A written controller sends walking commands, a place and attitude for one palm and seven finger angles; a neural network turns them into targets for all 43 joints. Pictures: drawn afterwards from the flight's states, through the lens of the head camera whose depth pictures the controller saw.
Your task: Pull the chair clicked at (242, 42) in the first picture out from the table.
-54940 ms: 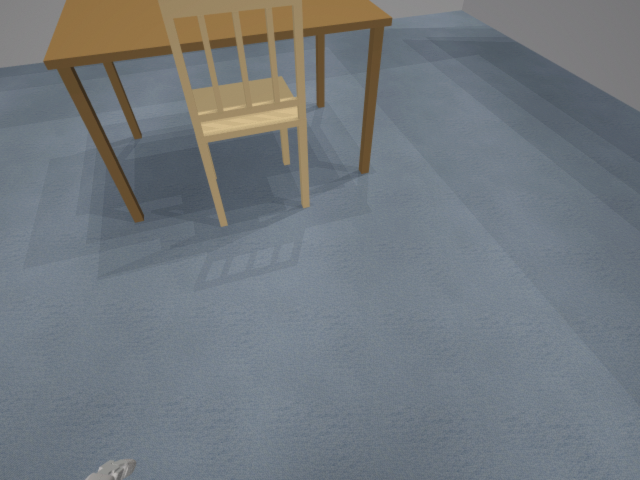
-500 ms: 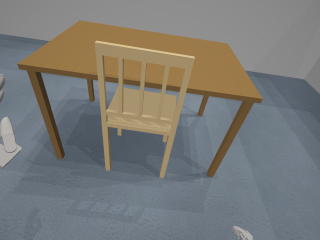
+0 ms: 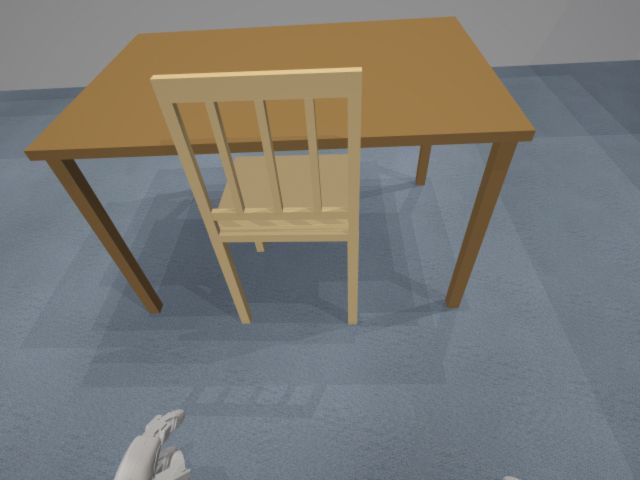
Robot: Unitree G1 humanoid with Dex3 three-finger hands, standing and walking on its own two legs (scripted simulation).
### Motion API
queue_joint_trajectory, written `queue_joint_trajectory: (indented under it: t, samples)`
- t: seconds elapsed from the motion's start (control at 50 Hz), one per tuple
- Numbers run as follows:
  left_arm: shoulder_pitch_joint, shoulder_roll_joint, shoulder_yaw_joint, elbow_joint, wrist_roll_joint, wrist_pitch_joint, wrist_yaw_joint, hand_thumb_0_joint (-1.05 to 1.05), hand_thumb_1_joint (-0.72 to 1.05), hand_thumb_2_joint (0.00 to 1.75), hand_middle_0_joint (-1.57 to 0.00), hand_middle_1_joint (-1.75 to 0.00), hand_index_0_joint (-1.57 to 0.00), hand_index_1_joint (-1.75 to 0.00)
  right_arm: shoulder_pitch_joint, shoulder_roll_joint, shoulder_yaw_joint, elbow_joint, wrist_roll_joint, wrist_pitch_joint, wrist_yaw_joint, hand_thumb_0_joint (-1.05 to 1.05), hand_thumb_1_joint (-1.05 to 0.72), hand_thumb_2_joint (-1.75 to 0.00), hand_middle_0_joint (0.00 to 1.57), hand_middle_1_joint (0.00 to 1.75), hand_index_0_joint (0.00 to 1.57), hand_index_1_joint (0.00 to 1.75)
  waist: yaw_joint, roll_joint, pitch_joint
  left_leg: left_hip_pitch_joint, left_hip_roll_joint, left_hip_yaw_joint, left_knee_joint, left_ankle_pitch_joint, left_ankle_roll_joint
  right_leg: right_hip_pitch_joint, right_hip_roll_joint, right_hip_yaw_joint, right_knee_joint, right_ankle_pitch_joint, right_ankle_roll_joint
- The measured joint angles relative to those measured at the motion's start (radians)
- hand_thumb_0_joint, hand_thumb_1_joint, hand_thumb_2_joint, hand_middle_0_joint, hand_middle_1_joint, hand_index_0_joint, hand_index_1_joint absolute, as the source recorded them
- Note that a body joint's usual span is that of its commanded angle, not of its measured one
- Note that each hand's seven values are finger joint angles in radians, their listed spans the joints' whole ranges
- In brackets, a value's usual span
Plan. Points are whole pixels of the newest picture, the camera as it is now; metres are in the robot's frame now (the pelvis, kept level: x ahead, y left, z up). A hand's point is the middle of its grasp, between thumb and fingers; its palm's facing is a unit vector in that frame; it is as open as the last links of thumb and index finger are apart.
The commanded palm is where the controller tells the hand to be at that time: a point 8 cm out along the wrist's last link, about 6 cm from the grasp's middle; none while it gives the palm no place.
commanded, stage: let the arm hang, fingers relaxed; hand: left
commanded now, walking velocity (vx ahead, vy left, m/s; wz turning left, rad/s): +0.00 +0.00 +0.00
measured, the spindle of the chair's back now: (270, 160) +0.80 +0.14 -0.04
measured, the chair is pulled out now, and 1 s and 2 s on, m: -0.10 -0.10 -0.10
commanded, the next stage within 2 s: look to check the result in 0.88 s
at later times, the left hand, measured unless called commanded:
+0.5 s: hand out of the picture +0.03 +0.15 -0.14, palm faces +0.08 -0.98 -0.20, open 7.3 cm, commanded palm none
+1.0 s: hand out of the picture +0.01 +0.16 -0.15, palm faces +0.08 -0.98 -0.18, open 7.3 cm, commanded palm none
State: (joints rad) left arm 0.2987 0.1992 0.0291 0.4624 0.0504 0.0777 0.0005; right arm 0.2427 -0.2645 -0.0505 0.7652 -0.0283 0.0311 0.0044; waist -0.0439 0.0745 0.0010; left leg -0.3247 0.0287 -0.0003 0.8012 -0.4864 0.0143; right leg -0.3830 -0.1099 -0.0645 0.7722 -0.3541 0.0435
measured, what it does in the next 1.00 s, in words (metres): stands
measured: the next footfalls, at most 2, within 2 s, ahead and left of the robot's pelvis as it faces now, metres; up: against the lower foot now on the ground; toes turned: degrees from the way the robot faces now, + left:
none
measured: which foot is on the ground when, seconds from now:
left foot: down 0.00-1.00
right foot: down 0.00-1.00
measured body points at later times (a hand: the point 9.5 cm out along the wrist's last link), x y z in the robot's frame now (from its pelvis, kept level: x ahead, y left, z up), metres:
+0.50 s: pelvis +0.02 -0.03 +0.03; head +0.04 -0.04 +0.48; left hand +0.03 +0.20 -0.13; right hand +0.02 -0.24 -0.14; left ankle -0.01 +0.13 -0.71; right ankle +0.03 -0.15 -0.71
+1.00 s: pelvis +0.01 -0.01 +0.03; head +0.03 -0.01 +0.48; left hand +0.01 +0.21 -0.13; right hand -0.02 -0.22 -0.13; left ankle -0.01 +0.13 -0.71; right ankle +0.03 -0.15 -0.71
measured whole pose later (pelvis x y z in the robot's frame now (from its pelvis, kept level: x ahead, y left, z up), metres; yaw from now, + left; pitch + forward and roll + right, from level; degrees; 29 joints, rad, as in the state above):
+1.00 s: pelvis +0.01 -0.01 +0.03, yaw +1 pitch -2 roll +0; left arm 0.26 0.14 0.03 1.11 0.01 0.01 0.02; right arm 0.34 -0.11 -0.01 1.12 -0.02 0.00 -0.04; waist 0.00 0.00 0.07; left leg -0.14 0.05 -0.03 0.46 -0.28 -0.04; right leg -0.20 -0.07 -0.09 0.46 -0.22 0.03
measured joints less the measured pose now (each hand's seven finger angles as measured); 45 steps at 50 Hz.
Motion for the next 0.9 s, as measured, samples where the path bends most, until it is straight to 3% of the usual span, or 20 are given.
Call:
queue_joint_trajectory:
  t: [0.06,0.08,0.14,0.18,0.24,0.36,0.5,0.9]
  samples:
    - [0.028,-0.05,-0.037,0.191,-0.01,0.024,-0.008,0.01,0.91,0.9,-0.2,-0.3,-0.2,-0.3,0.028,0.026,0.012,0.046,-0.01,-0.001,-0.001,0.01,-0.91,-0.9,0.2,0.3,0.2,0.3,0.006,-0.08,0.007,0.032,0.002,0.003,-0.029,0.058,-0.036,0.006,0.0,0.005,0.031,-0.036,-0.002]
    - [0.032,-0.059,-0.012,0.226,-0.031,0.016,0.005,-0.01,0.94,0.9,-0.2,-0.3,-0.2,-0.3,0.049,0.036,0.016,0.058,-0.014,-0.009,-0.002,0.01,-0.91,-0.9,0.2,0.3,0.2,0.3,0.007,-0.096,0.004,0.03,0.008,-0.008,-0.035,0.05,-0.05,0.008,0.01,-0.001,0.026,-0.041,-0.009]
    - [0.013,-0.026,0.006,0.305,-0.034,-0.012,0.007,-0.04,1.0,0.9,-0.21,-0.3,-0.21,-0.3,0.099,0.061,0.026,0.106,-0.016,-0.016,-0.014,0.01,-0.91,-0.9,0.2,0.29,0.19,0.3,0.024,-0.112,0.019,0.035,0.023,-0.046,-0.082,0.067,-0.075,0.033,0.039,-0.023,-0.034,-0.011,-0.031]
    - [0.016,-0.012,0.006,0.348,-0.032,-0.037,0.005,-0.04,1.0,0.9,-0.21,-0.3,-0.21,-0.3,0.109,0.07,0.025,0.14,-0.01,-0.007,-0.019,0.01,-0.91,-0.9,0.2,0.29,0.2,0.3,0.036,-0.103,0.03,0.042,0.034,-0.056,-0.117,0.086,-0.068,0.047,0.053,-0.036,-0.077,0.002,-0.042]
    - [0.025,0.001,0.003,0.421,-0.031,-0.057,0.005,-0.03,0.98,0.9,-0.21,-0.3,-0.2,-0.3,0.115,0.085,0.02,0.179,-0.001,-0.002,-0.025,0.01,-0.91,-0.9,0.2,0.29,0.2,0.3,0.033,-0.096,0.039,0.059,0.036,-0.061,-0.168,0.108,-0.041,0.067,0.057,-0.046,-0.125,0.019,-0.051]
    - [0.011,-0.018,-0.005,0.529,-0.041,-0.059,0.011,-0.01,0.94,0.9,-0.2,-0.3,-0.2,-0.3,0.114,0.104,0.025,0.245,0.005,-0.015,-0.034,0.01,-0.91,-0.9,0.2,0.29,0.19,0.3,0.036,-0.061,0.05,0.115,0.041,-0.061,-0.258,0.15,-0.085,0.119,0.061,-0.052,-0.202,0.05,-0.048]
    - [-0.025,-0.052,-0.009,0.587,-0.042,-0.064,0.022,0.0,0.92,0.9,-0.2,-0.3,-0.2,-0.3,0.08,0.137,0.032,0.292,0.008,-0.018,-0.036,0.0,-0.91,-0.9,0.2,0.29,0.19,0.3,0.041,-0.048,0.055,0.161,0.039,-0.047,-0.308,0.174,-0.083,0.161,0.061,-0.041,-0.253,0.079,-0.041]
    - [-0.047,-0.05,0.003,0.639,-0.041,-0.065,0.025,0.0,0.93,0.9,-0.2,-0.3,-0.2,-0.3,0.095,0.152,0.034,0.353,0.005,-0.028,-0.04,0.0,-0.91,-0.9,0.2,0.29,0.2,0.3,0.04,-0.068,0.059,0.184,0.023,-0.026,-0.345,0.203,-0.062,0.186,0.048,-0.022,-0.31,0.126,-0.021]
